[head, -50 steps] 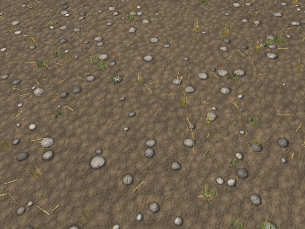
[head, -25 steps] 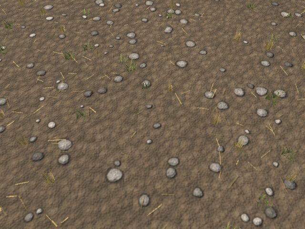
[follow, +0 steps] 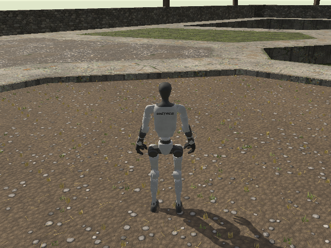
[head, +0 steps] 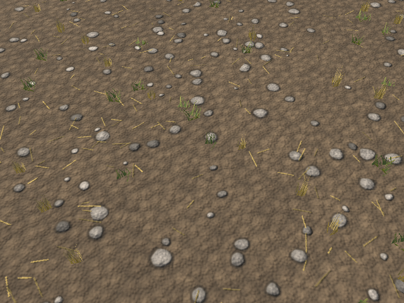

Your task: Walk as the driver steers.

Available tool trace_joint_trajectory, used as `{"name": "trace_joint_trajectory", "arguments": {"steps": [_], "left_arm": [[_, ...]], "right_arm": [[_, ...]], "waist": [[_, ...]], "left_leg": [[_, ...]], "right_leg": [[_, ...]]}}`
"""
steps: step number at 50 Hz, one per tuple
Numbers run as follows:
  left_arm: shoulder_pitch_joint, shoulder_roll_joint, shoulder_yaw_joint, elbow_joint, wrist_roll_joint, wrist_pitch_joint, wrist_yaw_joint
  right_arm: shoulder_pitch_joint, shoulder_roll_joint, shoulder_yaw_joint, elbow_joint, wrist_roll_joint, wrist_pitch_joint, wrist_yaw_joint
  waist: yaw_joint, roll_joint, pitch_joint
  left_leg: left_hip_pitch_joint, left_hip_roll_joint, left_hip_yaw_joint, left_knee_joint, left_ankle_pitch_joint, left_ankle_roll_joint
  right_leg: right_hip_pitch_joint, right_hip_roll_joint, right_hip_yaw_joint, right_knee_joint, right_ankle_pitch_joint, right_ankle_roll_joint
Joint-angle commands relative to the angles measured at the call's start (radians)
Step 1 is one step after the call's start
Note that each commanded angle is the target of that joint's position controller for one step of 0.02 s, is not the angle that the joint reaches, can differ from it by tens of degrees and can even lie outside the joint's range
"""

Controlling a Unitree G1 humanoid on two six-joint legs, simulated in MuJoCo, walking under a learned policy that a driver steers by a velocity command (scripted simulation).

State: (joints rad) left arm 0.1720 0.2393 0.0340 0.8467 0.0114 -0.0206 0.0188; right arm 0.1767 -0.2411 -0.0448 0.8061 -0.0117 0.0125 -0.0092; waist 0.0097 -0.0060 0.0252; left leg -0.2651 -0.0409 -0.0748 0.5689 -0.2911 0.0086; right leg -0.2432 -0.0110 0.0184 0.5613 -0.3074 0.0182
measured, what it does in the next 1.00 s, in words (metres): stands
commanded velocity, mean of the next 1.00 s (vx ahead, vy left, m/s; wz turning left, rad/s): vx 0.00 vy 0.00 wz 0.01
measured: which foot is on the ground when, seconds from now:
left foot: down 0.00-1.00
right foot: down 0.00-1.00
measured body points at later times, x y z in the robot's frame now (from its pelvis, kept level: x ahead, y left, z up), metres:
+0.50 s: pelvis +0.00 +0.00 +0.00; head +0.01 +0.00 +0.45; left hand +0.06 +0.26 -0.14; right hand +0.09 -0.26 -0.13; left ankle +0.01 +0.12 -0.73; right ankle +0.00 -0.13 -0.73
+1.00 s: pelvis +0.00 -0.01 +0.00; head +0.01 -0.01 +0.45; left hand +0.02 +0.24 -0.15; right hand +0.04 -0.26 -0.15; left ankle +0.01 +0.12 -0.73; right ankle +0.00 -0.13 -0.73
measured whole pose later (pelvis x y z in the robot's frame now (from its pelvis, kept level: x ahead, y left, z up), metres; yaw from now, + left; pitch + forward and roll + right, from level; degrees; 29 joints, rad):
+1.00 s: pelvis +0.00 -0.01 +0.00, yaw +0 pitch -2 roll +0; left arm 0.26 0.20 0.02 1.07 0.00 -0.02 0.04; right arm 0.21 -0.20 -0.03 1.08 0.00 0.00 -0.04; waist 0.00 0.00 0.04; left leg -0.22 -0.02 -0.07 0.51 -0.26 -0.01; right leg -0.20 0.00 0.02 0.51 -0.28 0.00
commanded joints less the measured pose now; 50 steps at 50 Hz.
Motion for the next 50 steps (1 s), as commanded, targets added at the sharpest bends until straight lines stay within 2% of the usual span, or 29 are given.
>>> {"name": "trace_joint_trajectory", "arguments": {"steps": [1, 10, 28, 50], "left_arm": [[0.003, 0.114, 0.027, -0.039, -0.001, -0.007, 0.004], [0.016, 0.109, 0.027, 0.022, -0.003, -0.003, 0.010], [0.069, 0.093, 0.017, 0.137, -0.006, -0.002, 0.021], [0.136, 0.056, -0.002, 0.204, -0.009, -0.002, 0.022]], "right_arm": [[-0.016, -0.108, -0.023, -0.046, 0.002, -0.016, -0.006], [-0.012, -0.098, -0.020, 0.012, 0.005, -0.020, -0.013], [0.003, -0.083, -0.012, 0.150, 0.009, -0.018, -0.023], [0.058, -0.059, 0.005, 0.251, 0.012, -0.015, -0.031]], "waist": [[0.005, 0.037, -0.053], [0.002, 0.013, -0.033], [-0.002, 0.013, 0.001], [-0.007, 0.005, 0.022]], "left_leg": [[0.017, 0.074, -0.074, -0.098, 0.207, 0.040], [0.031, 0.068, -0.063, -0.110, 0.188, 0.037], [0.041, 0.050, -0.033, -0.137, 0.153, 0.025], [0.038, 0.039, -0.007, -0.144, 0.147, 0.012]], "right_leg": [[0.028, -0.038, 0.032, -0.068, 0.186, -0.024], [0.033, -0.030, 0.028, -0.092, 0.166, -0.016], [0.023, -0.017, 0.017, -0.129, 0.124, -0.019], [0.010, -0.008, 0.012, -0.148, 0.112, -0.029]]}}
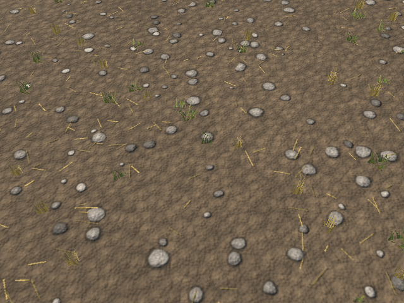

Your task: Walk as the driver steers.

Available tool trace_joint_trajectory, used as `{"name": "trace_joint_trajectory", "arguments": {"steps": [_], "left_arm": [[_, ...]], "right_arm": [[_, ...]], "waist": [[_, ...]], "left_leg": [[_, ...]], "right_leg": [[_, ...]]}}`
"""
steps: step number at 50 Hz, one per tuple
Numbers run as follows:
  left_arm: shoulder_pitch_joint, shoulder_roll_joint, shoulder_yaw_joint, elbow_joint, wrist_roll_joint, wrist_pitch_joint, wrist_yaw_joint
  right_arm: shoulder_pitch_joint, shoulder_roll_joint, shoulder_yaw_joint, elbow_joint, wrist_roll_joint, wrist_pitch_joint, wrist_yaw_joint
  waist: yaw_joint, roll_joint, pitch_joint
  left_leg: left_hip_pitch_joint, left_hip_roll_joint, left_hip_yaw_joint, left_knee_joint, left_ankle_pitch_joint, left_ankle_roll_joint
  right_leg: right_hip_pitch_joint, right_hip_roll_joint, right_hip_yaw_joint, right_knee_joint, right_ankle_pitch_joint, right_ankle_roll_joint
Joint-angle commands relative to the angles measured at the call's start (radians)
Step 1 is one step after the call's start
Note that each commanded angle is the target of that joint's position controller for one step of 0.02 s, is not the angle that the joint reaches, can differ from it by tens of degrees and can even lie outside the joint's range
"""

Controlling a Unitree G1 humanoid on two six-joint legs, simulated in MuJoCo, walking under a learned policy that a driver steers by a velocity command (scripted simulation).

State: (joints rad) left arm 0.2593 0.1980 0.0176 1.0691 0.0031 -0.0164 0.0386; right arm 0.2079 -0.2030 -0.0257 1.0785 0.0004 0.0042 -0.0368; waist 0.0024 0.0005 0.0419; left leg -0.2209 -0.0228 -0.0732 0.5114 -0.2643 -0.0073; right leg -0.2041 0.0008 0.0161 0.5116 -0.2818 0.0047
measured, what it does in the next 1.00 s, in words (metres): lifts its right foot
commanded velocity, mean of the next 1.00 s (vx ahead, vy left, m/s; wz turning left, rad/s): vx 0.09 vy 0.00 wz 0.00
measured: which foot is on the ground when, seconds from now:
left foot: down 0.00-1.00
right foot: down 0.00-0.90, up 0.92-1.00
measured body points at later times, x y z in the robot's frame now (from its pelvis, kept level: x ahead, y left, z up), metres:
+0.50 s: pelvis +0.00 -0.01 +0.00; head +0.01 -0.01 +0.45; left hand +0.00 +0.23 -0.16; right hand +0.02 -0.24 -0.16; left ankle +0.01 +0.13 -0.74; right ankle +0.00 -0.12 -0.74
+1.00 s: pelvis +0.07 +0.03 +0.00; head +0.08 +0.04 +0.45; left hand +0.09 +0.28 -0.15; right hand +0.03 -0.22 -0.14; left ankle +0.02 +0.12 -0.74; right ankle +0.01 -0.11 -0.66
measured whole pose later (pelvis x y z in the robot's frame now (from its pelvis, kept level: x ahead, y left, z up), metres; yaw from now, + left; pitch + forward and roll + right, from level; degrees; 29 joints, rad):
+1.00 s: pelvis +0.07 +0.03 +0.00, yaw +0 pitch +1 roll +0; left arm 0.34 0.24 0.04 1.03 -0.04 -0.08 0.01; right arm 0.41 -0.19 -0.03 1.09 0.01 -0.11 0.00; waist -0.02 -0.03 -0.03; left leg -0.16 -0.03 0.03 0.48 -0.34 0.05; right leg -0.41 -0.01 0.02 1.06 -0.38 -0.07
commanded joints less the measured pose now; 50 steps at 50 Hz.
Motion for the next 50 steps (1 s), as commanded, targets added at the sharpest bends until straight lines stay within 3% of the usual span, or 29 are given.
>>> {"name": "trace_joint_trajectory", "arguments": {"steps": [1, 32, 33, 34, 36, 39, 40, 41, 42, 44, 45, 46, 47, 48, 49, 50], "left_arm": [[0.051, 0.096, 0.014, -0.017, -0.001, -0.006, 0.003], [0.111, 0.065, 0.006, 0.002, -0.004, -0.004, 0.003], [0.131, 0.053, 0.003, 0.013, -0.003, -0.003, 0.003], [0.136, 0.066, 0.008, 0.015, -0.009, 0.001, 0.006], [0.139, 0.108, 0.022, 0.002, -0.020, -0.001, 0.010], [0.206, 0.179, 0.049, 0.003, -0.031, -0.030, 0.003], [0.192, 0.183, 0.054, -0.006, -0.029, -0.035, 0.001], [0.157, 0.177, 0.052, -0.023, -0.025, -0.040, -0.003], [0.109, 0.175, 0.051, -0.042, -0.031, -0.042, -0.007], [0.020, 0.162, 0.049, -0.079, -0.047, -0.037, -0.013], [-0.007, 0.129, 0.040, -0.095, -0.042, -0.044, -0.015], [-0.016, 0.065, 0.024, -0.124, -0.035, -0.063, -0.018], [-0.024, 0.061, 0.023, -0.145, -0.046, -0.082, -0.019], [-0.027, 0.089, 0.028, -0.147, -0.056, -0.094, -0.026], [-0.018, 0.094, 0.029, -0.140, -0.054, -0.102, -0.035], [-0.023, 0.105, 0.035, -0.136, -0.041, -0.109, -0.038]], "right_arm": [[0.030, -0.096, -0.013, -0.019, 0.000, -0.007, -0.004], [0.104, -0.066, 0.001, 0.014, 0.002, -0.008, -0.010], [0.125, -0.052, 0.005, 0.025, 0.001, -0.008, -0.011], [0.129, -0.054, 0.003, 0.027, 0.006, -0.006, -0.012], [0.114, -0.070, -0.004, 0.010, 0.012, -0.015, -0.013], [0.064, -0.018, 0.006, -0.032, 0.020, -0.064, 0.006], [0.049, -0.027, 0.004, -0.041, 0.022, -0.077, 0.013], [0.058, -0.029, 0.000, -0.043, 0.026, -0.087, 0.020], [0.092, -0.018, 0.001, -0.037, 0.030, -0.094, 0.024], [0.234, -0.029, -0.013, 0.024, 0.026, -0.099, 0.025], [0.345, -0.076, -0.031, 0.056, 0.020, -0.098, 0.023], [0.483, -0.189, -0.060, 0.069, 0.024, -0.100, 0.024], [0.493, -0.210, -0.056, 0.064, 0.006, -0.115, 0.036], [0.391, -0.138, -0.035, 0.034, 0.004, -0.127, 0.037], [0.325, -0.101, -0.023, 0.008, 0.007, -0.133, 0.042], [0.280, -0.100, -0.019, -0.010, 0.009, -0.130, 0.048]], "waist": [[0.000, -0.002, 0.006], [0.000, -0.002, 0.021], [-0.001, -0.006, -0.004], [0.001, -0.017, 0.012], [0.010, -0.052, 0.082], [0.037, -0.185, 0.113], [0.033, -0.174, 0.129], [0.011, -0.158, 0.134], [-0.021, -0.160, 0.135], [-0.091, -0.112, 0.119], [-0.124, 0.009, 0.074], [-0.155, 0.268, 0.008], [-0.137, 0.299, 0.024], [-0.083, 0.154, 0.096], [-0.057, 0.100, 0.102], [-0.039, 0.064, 0.092]], "left_leg": [[-0.006, 0.021, -0.008, -0.086, 0.121, 0.028], [-0.015, 0.020, 0.006, -0.084, 0.122, 0.016], [-0.004, 0.008, 0.020, -0.086, 0.030, 0.017], [-0.026, -0.016, 0.042, -0.063, -0.115, 0.025], [-0.131, -0.030, 0.058, -0.005, -0.357, 0.051], [-0.256, -0.013, 0.108, 0.220, -0.188, 0.055], [-0.251, 0.019, 0.088, 0.278, -0.161, 0.067], [-0.228, 0.033, 0.084, 0.278, -0.182, 0.083], [-0.160, 0.038, 0.092, 0.186, -0.204, 0.099], [0.139, -0.006, 0.120, -0.054, -0.071, 0.097], [0.271, 0.080, -0.029, -0.121, -0.088, 0.109], [0.403, 0.293, -0.393, -0.293, -0.225, 0.201], [0.365, 0.420, -0.672, -0.373, -0.308, 0.301], [0.326, 0.414, -0.610, -0.360, -0.300, 0.293], [0.313, 0.361, -0.478, -0.356, -0.237, 0.256], [0.307, 0.320, -0.376, -0.364, -0.133, 0.222]], "right_leg": [[-0.030, -0.019, 0.014, -0.099, 0.087, -0.016], [-0.037, -0.013, 0.014, -0.105, 0.092, -0.026], [-0.027, -0.005, 0.008, -0.115, -0.011, -0.029], [-0.041, 0.003, 0.010, -0.120, -0.173, -0.041], [-0.097, -0.041, 0.088, -0.159, -0.472, -0.096], [-0.038, -0.265, 0.408, -0.317, -0.597, -0.222], [-0.078, -0.314, 0.475, -0.349, -0.570, -0.251], [-0.107, -0.317, 0.464, -0.352, -0.526, -0.247], [-0.144, -0.293, 0.405, -0.334, -0.484, -0.223], [-0.283, -0.156, 0.207, -0.204, -0.333, -0.143], [-0.365, -0.079, 0.099, 0.012, -0.199, -0.100], [-0.516, 0.025, -0.056, 0.362, -0.139, -0.046], [-0.635, 0.036, 0.017, 0.582, -0.257, -0.057], [-0.706, -0.032, 0.067, 0.703, -0.193, -0.078], [-0.722, -0.067, 0.070, 0.722, -0.087, -0.095], [-0.713, -0.092, 0.056, 0.686, -0.006, -0.099]]}}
